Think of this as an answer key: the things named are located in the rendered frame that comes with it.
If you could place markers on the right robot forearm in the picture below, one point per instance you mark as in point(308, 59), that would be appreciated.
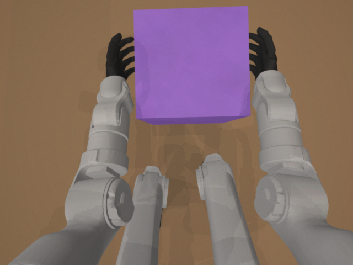
point(279, 130)

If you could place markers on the robot left upper arm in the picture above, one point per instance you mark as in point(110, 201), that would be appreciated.
point(95, 210)

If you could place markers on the carton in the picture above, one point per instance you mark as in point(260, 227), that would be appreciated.
point(192, 65)

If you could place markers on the robot right hand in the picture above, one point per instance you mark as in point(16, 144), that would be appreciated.
point(266, 58)

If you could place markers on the robot right upper arm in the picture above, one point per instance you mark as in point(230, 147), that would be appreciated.
point(296, 207)

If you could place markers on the robot right shin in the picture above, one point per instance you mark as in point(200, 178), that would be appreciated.
point(215, 157)

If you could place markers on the robot left hand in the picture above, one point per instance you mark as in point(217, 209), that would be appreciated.
point(115, 66)

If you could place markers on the left robot forearm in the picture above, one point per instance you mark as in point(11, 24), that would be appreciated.
point(109, 133)

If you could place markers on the robot left shin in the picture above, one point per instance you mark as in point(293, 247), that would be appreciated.
point(149, 169)

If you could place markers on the robot shin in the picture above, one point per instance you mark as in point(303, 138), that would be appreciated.
point(149, 169)
point(215, 157)

